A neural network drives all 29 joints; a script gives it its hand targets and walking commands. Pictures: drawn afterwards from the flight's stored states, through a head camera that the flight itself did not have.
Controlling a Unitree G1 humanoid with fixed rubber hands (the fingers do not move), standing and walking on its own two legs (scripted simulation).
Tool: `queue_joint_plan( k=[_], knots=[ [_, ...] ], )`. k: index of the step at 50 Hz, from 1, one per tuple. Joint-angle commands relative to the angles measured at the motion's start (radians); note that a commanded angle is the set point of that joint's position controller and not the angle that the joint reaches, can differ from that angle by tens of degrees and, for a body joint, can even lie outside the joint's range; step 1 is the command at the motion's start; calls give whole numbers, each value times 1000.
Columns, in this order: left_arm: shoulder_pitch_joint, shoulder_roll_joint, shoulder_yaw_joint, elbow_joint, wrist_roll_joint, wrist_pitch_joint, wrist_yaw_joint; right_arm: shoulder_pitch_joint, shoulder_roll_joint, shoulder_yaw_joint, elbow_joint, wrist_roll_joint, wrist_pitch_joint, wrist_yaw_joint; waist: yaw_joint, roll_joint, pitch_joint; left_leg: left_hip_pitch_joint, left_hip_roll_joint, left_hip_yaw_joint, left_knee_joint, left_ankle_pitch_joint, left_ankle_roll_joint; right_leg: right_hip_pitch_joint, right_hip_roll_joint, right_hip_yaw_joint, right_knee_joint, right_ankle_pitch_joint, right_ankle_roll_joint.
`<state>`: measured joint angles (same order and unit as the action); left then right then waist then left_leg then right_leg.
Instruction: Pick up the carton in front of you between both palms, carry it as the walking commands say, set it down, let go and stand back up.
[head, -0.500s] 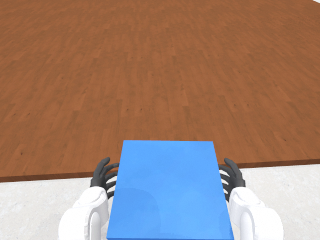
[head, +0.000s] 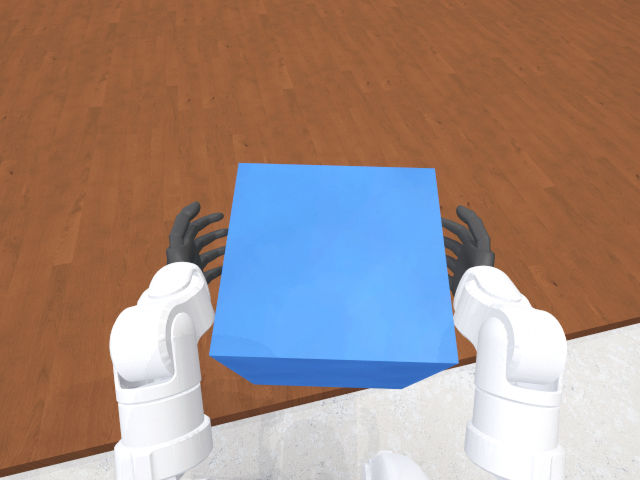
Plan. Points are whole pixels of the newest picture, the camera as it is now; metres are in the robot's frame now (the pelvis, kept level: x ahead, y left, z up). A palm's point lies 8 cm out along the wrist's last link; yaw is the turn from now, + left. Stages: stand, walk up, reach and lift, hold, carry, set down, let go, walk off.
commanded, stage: carry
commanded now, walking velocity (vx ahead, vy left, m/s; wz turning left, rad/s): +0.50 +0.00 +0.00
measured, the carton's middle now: (331, 291) +0.33 -0.02 +0.05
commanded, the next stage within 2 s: none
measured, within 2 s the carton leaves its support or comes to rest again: neither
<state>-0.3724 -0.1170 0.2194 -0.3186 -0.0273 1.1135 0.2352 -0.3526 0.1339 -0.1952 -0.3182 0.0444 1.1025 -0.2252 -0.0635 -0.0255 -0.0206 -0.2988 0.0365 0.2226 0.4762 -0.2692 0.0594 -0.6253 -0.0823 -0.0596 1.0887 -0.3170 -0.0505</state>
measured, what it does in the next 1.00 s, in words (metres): climbs: right foot, then left foot 0.08 m higher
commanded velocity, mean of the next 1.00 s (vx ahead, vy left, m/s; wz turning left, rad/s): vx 0.50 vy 0.00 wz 0.00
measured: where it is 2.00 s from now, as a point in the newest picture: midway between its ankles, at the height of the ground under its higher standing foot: (292, 177)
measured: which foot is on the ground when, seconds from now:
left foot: down 0.00-0.22, up 0.24-0.60, down 0.62-1.00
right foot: up 0.00-0.18, down 0.20-0.62, up 0.64-1.00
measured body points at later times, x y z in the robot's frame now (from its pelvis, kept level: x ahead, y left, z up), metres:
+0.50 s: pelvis +0.35 -0.03 +0.00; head +0.45 -0.04 +0.44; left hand +0.70 +0.15 +0.10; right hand +0.73 -0.17 +0.09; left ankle +0.39 +0.09 -0.59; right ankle +0.27 -0.10 -0.74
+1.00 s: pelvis +0.72 +0.02 +0.07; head +0.77 +0.03 +0.52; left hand +1.11 +0.15 +0.21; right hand +1.08 -0.17 +0.22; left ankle +0.62 +0.07 -0.66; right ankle +0.87 -0.11 -0.61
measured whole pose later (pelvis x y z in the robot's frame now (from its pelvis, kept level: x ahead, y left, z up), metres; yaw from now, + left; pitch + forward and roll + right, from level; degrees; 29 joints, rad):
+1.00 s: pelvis +0.72 +0.02 +0.07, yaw -1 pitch +5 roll -2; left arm -0.60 -0.13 0.33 -0.21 0.07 1.08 0.23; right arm -0.63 0.10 -0.27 -0.15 0.05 1.08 -0.24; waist -0.10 0.01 0.01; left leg -0.16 -0.06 0.07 0.44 -0.38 0.11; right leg -0.75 -0.02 -0.06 0.79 -0.09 -0.06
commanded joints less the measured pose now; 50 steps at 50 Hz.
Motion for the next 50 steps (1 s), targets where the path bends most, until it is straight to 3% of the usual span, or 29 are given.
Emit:
queue_joint_plan(
  k=[1,5,7,8,9,10,11,13,14,17,20,22,24,25,26,27,28,29,30,31,32,33,34,35,37,40,43,47,50],
  knots=[
    [-614,-538,-491,34,-78,-43,8,-689,555,545,15,180,-45,17,6,162,-295,331,210,-187,-170,291,116,-59,13,-48,-278,138,1],
    [-730,-552,-469,115,-90,-49,0,-772,574,496,118,139,-50,2,13,186,-308,349,173,-111,-54,525,79,89,84,-126,-484,215,-24],
    [-752,-559,-452,159,-102,-51,-3,-785,583,477,148,123,-48,-10,97,140,-406,283,130,-16,229,674,27,377,144,-186,-582,250,-46],
    [-733,-564,-441,181,-103,-51,-6,-797,575,467,155,112,-44,-15,158,48,-482,112,89,-28,451,505,-7,643,82,-95,-587,255,-60],
    [-741,-552,-435,181,-109,-53,-5,-796,591,461,148,104,-39,-19,154,-193,-557,-163,-8,-68,685,97,-41,875,-172,331,-586,402,-139],
    [-751,-571,-434,178,-119,-53,-7,-799,614,463,154,104,-37,-22,151,-300,-601,-406,-96,-153,887,-251,-42,1031,-273,600,-665,519,-231],
    [-765,-604,-444,181,-134,-50,-12,-821,633,457,171,107,-36,-24,160,-224,-596,-497,-66,-202,994,-229,-19,1050,-262,604,-672,507,-245],
    [-857,-678,-511,81,-198,-64,-33,-868,691,444,125,128,-49,-17,151,-89,-519,-572,-7,-241,1016,-185,-1,948,-233,469,-618,544,-199],
    [-895,-720,-542,30,-227,-70,-44,-903,703,447,62,132,-60,-13,144,-64,-514,-570,10,-242,998,-150,-2,907,-223,413,-623,546,-184],
    [-825,-712,-567,-52,-242,-83,-51,-804,642,443,33,97,-80,-20,150,-82,-548,-617,4,-196,942,-124,3,936,-203,338,-616,587,-151],
    [-767,-693,-602,-124,-253,-93,-54,-729,631,467,-13,72,-94,-21,184,-95,-539,-801,-7,-153,1022,-197,20,1065,-202,303,-586,740,-169],
    [-771,-677,-624,-151,-265,-94,-56,-747,619,494,-51,82,-91,-14,206,-93,-522,-927,1,-129,1065,-254,33,1120,-203,303,-591,746,-187],
    [-780,-648,-634,-148,-267,-91,-57,-774,584,504,-58,87,-85,-9,195,-77,-471,-889,12,-99,957,-270,34,1038,-167,254,-646,718,-171],
    [-774,-632,-633,-139,-262,-88,-56,-760,564,498,-37,88,-80,-11,167,-66,-439,-715,1,-80,758,-218,31,885,-128,175,-697,744,-156],
    [-774,-602,-621,-99,-253,-80,-55,-745,538,480,-2,69,-71,-14,126,-103,-407,-464,-35,-48,553,-124,47,699,-82,72,-724,878,-130],
    [-746,-581,-600,-55,-243,-72,-55,-731,514,469,25,55,-61,-17,90,-173,-419,-261,-94,24,486,-19,66,595,-69,4,-684,1137,-118],
    [-728,-569,-586,-25,-228,-64,-55,-718,511,460,50,49,-53,-18,29,-223,-469,-96,-142,64,451,36,76,571,-74,-51,-552,1310,-98],
    [-714,-566,-566,1,-208,-56,-53,-702,527,460,77,53,-48,-14,-66,-170,-535,99,-164,52,316,93,87,536,-44,-95,-309,1328,-65],
    [-723,-564,-551,22,-191,-52,-47,-687,529,466,84,62,-45,-8,-153,-5,-613,363,-82,-188,142,142,149,370,-5,-23,40,946,-12],
    [-686,-590,-519,47,-160,-50,-45,-701,539,480,97,82,-46,-4,-78,335,-641,507,239,-755,26,530,308,94,178,28,404,-22,43],
    [-645,-562,-479,111,-124,-38,-40,-663,576,485,133,87,-43,-2,-55,310,-702,559,301,-958,21,614,382,-21,211,135,635,-124,15],
    [-650,-593,-454,85,-99,-48,-34,-705,651,532,107,126,-44,13,-33,203,-660,548,243,-900,78,637,358,-129,154,197,677,-98,-15],
    [-691,-611,-420,72,-79,-50,-30,-783,708,566,74,172,-49,29,-32,97,-589,470,226,-809,68,522,290,-172,130,194,635,-100,-19],
    [-729,-639,-412,51,-70,-56,-25,-856,747,603,41,224,-52,45,-19,52,-525,441,205,-754,57,413,242,-222,106,171,576,-112,-16],
    [-743,-625,-398,59,-57,-67,-20,-898,772,637,10,269,-58,58,-1,38,-481,369,190,-661,9,314,199,-211,66,131,449,-100,-10],
    [-711,-608,-406,110,-18,-77,-14,-920,752,652,7,282,-67,66,-10,43,-455,388,199,-570,-39,412,191,-209,61,77,231,-96,-3],
    [-748,-613,-434,102,-15,-69,-11,-939,725,640,0,291,-60,68,-14,66,-418,393,151,-422,-44,608,158,-186,56,26,-21,70,-5],
    [-755,-582,-448,114,-29,-26,-6,-828,650,542,97,234,-18,48,-21,154,-366,374,79,-256,-66,813,95,-14,118,-85,-403,307,-14],
    [-775,-578,-465,138,-68,15,-9,-752,608,463,159,154,16,24,-11,201,-387,450,71,-209,36,1056,68,124,192,-160,-571,377,-37]
  ],
)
